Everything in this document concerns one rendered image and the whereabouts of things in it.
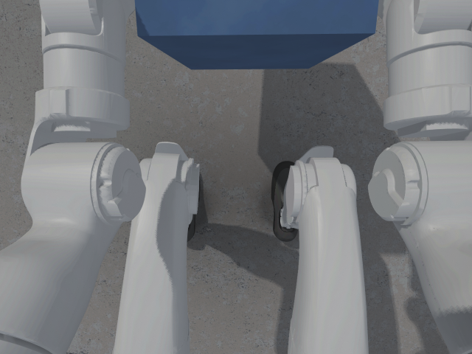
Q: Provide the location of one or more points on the left robot forearm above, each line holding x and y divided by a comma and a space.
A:
83, 43

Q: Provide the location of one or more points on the right robot upper arm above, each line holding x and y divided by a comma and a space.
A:
425, 189

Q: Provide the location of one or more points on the robot right thigh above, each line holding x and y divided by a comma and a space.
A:
330, 310

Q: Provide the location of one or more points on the robot right foot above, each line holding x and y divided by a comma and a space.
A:
279, 179

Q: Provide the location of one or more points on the right robot forearm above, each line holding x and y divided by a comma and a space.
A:
429, 61

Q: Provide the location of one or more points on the carton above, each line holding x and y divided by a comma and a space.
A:
254, 34

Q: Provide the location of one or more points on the left robot upper arm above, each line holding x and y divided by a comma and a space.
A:
78, 195

